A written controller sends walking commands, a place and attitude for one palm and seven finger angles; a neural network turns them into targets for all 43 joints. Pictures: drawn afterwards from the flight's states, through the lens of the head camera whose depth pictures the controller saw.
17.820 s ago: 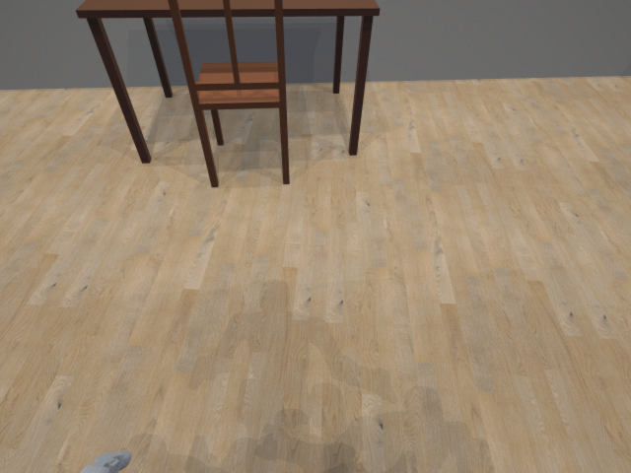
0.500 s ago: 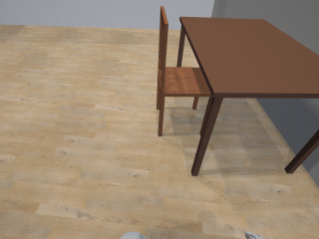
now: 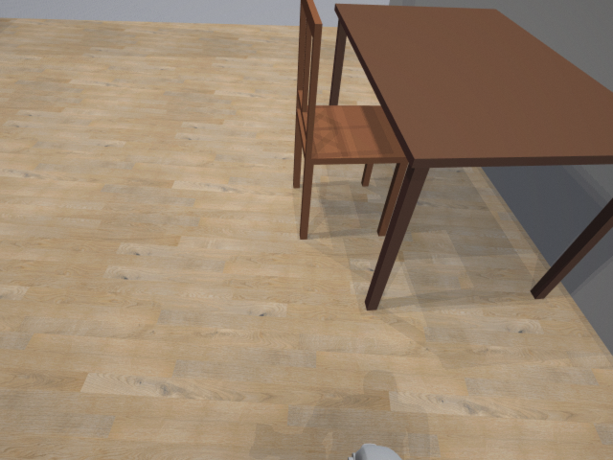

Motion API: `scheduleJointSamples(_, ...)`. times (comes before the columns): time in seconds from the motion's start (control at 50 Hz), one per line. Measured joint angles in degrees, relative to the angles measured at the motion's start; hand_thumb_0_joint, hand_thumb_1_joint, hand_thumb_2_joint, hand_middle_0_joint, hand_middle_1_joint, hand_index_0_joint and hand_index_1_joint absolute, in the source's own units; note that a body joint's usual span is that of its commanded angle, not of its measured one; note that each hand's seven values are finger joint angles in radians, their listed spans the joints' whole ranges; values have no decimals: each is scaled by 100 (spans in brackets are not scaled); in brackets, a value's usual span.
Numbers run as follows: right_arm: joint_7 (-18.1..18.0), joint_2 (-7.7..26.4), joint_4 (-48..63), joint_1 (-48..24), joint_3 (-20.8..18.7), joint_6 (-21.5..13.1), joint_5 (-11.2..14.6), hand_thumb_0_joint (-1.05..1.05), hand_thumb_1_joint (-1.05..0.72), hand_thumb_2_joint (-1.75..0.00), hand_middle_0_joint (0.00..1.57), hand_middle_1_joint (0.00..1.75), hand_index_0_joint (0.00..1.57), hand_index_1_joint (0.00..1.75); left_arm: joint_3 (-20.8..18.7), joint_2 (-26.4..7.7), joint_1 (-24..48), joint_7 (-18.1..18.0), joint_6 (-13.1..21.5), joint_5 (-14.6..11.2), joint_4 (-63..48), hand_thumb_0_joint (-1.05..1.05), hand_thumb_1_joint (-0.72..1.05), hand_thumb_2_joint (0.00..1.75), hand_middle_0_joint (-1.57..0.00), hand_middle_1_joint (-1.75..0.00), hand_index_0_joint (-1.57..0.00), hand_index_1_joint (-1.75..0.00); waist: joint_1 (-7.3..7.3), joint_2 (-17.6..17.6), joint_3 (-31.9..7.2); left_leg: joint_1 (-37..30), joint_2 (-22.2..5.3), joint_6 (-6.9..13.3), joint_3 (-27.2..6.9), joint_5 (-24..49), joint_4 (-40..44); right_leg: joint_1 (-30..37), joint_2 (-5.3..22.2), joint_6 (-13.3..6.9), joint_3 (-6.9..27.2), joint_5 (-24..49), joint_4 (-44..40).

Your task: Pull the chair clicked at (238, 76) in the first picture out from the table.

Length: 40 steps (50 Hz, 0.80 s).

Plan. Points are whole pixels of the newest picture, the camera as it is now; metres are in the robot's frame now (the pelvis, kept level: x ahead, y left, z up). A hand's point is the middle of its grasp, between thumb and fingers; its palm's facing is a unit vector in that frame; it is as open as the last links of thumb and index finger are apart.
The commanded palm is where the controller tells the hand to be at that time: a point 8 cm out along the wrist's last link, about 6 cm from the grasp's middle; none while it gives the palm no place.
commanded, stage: look again from close up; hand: left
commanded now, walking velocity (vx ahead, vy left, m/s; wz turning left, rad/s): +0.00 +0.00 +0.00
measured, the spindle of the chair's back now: (306, 68) +1.36 -0.03 -0.09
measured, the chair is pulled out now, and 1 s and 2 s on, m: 0.00 0.00 0.00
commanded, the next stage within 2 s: none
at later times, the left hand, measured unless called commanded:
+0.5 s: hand out of the picture +0.05 +0.13 -0.18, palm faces +0.04 -0.99 -0.16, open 7.3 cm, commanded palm none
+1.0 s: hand out of the picture +0.04 +0.12 -0.18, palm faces +0.00 -0.99 -0.16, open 7.4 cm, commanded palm none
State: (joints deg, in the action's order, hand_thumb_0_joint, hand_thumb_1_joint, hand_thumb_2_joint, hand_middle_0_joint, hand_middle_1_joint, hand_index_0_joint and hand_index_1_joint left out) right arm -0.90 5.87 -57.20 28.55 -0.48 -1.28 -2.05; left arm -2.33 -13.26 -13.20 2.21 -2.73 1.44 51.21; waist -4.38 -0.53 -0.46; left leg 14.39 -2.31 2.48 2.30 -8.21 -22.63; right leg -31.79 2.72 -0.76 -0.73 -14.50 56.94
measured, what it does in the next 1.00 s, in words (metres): steps on the spot: right foot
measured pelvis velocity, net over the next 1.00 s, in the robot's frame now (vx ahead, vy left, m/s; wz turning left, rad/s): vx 0.04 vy -0.04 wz -0.02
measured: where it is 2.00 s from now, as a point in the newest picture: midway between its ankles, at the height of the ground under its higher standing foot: outside the picture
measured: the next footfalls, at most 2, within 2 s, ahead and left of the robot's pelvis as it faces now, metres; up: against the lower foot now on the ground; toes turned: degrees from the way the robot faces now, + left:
right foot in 0.14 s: +0.08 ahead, -0.16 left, +0.00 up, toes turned -1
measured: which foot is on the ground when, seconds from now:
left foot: down 0.00-1.00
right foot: up 0.00-0.12, down 0.14-1.00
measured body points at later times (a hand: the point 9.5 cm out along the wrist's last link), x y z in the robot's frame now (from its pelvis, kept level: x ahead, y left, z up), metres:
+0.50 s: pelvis +0.03 -0.04 -0.01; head +0.03 -0.03 +0.44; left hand +0.05 +0.19 -0.17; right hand +0.09 -0.27 -0.15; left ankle +0.06 +0.07 -0.75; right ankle +0.04 -0.16 -0.75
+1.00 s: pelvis +0.04 -0.04 +0.00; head +0.04 -0.04 +0.45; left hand +0.04 +0.17 -0.17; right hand +0.03 -0.27 -0.16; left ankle +0.06 +0.07 -0.75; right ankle +0.04 -0.16 -0.75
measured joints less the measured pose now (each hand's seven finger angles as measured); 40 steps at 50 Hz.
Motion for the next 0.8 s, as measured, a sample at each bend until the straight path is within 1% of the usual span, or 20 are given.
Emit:
scheduleJointSamples(0.06,13,11,-26,-81,-4,19,-8,1,-90,-90,21,30,20,30,58,158,74,-23,21,-46,76,1,91,90,-20,-30,-20,-30,-55,-31,33,65,-4,-64,-4,20,-1,433,22,22,-90,-317,-1008)
scheduleJointSamples(0.1,21,46,-61,-148,-18,56,2,1,-90,-90,21,30,20,30,100,269,105,-45,92,-76,99,1,91,90,-20,-30,-20,-30,-37,-48,43,159,-11,-128,-23,-60,-167,905,-41,28,-138,-322,-1848)
scheduleJointSamples(0.12,25,55,-85,-174,-25,75,14,1,-90,-90,21,30,20,30,122,304,101,-62,145,-89,100,1,91,90,-20,-30,-20,-30,-2,-11,33,224,8,-172,-19,-140,-315,1190,-73,23,-129,-247,-2293)
scheduleJointSamples(0.14,28,51,-96,-178,-27,88,34,1,-90,-90,21,30,20,30,146,310,71,-87,209,-97,82,1,91,90,-20,-30,-20,-30,53,101,-6,326,78,-211,20,-260,-526,1479,-57,-22,-33,-289,-2722)
scheduleJointSamples(0.16,26,82,-136,-256,-34,115,61,1,-90,-90,21,30,20,30,151,363,73,-142,274,-96,121,1,91,90,-20,-30,-20,-30,159,140,0,450,87,-238,58,-522,-830,1509,-66,-11,60,113,-2882)
scheduleJointSamples(0.18,22,154,-183,-382,-59,166,77,1,-90,-90,21,30,20,30,108,454,91,-230,315,-126,165,0,92,90,-20,-30,-20,-30,221,47,48,560,43,-246,-7,-945,-1167,1485,-141,31,52,250,-2798)
scheduleJointSamples(0.2,22,238,-198,-492,-96,216,86,1,-91,-90,21,30,20,30,92,515,97,-293,327,-134,185,-1,93,90,-20,-30,-20,-30,243,-68,84,668,21,-249,-79,-1262,-1495,1528,-203,55,-3,253,-2783)
scheduleJointSamples(0.22,25,319,-200,-589,-129,246,91,1,-91,-90,21,30,20,30,102,541,78,-326,341,-125,210,-1,94,90,-20,-30,-20,-30,268,-154,81,760,18,-259,-102,-1430,-1759,1589,-243,56,-46,234,-2839)
scheduleJointSamples(0.26,27,434,-180,-784,-168,270,93,1,-91,-90,21,30,20,30,103,530,-14,-360,358,-97,274,-2,95,90,-20,-30,-21,-30,329,-196,35,813,24,-282,-52,-1410,-1984,1710,-287,51,-45,244,-3015)
scheduleJointSamples(0.3,19,481,-119,-961,-171,234,110,1,-91,-90,20,30,20,30,102,468,-111,-377,338,-79,363,-2,95,90,-20,-30,-20,-30,355,-129,3,634,29,-311,15,-1146,-1640,1792,-311,55,-12,264,-3104)
scheduleJointSamples(0.34,-3,511,-38,-1081,-151,123,116,1,-91,-90,20,30,20,29,116,420,-184,-372,301,-79,452,-1,94,90,-20,-30,-20,-30,372,-102,-9,278,13,-329,-20,-666,-851,1775,-374,84,-18,178,-2973)
scheduleJointSamples(0.36,-26,486,-48,-1159,-142,66,106,1,-91,-90,20,30,19,29,121,386,-186,-363,279,-91,516,-1,94,90,-20,-30,-20,-30,373,-29,7,245,42,-276,-24,-461,-773,1748,-353,102,-15,103,-2860)
scheduleJointSamples(0.4,-49,417,-44,-1260,-86,26,86,1,-91,-90,20,30,19,29,126,337,-217,-345,235,-107,618,-1,93,90,-20,-30,-20,-30,432,125,22,173,104,-174,14,-460,-757,1806,-296,116,22,46,-2845)
scheduleJointSamples(0.44,-59,364,-44,-1335,-32,14,91,0,-91,-90,20,30,19,29,157,312,-272,-328,231,-101,694,0,93,90,-20,-30,-20,-30,496,194,18,75,136,-145,31,-485,-635,1886,-268,122,39,77,-2946)
scheduleJointSamples(0.5,-91,327,-67,-1482,16,10,127,0,-92,-90,20,30,19,29,238,346,-352,-301,268,-107,804,0,93,90,-20,-30,-20,-30,568,163,66,-48,156,-157,36,-435,-456,1991,-252,111,42,109,-3085)
scheduleJointSamples(0.54,-106,340,-89,-1587,28,6,150,0,-92,-90,20,30,20,29,291,395,-409,-298,294,-115,879,0,92,90,-20,-30,-20,-30,591,110,106,-107,157,-166,46,-407,-378,2042,-252,109,51,131,-3153)
scheduleJointSamples(0.66,-106,354,-206,-1743,54,14,189,0,-93,-90,20,30,20,30,385,513,-556,-319,320,-116,1064,1,91,90,-20,-30,-20,-30,591,42,151,-247,138,-192,87,-370,-214,2151,-273,98,92,171,-3292)
scheduleJointSamples(0.8,-119,378,-429,-1620,69,37,201,0,-94,-90,21,30,20,30,402,562,-534,-347,336,-113,1133,1,91,90,-20,-30,-20,-30,562,92,157,-372,124,-216,91,-347,-124,2260,-289,75,95,179,-3353)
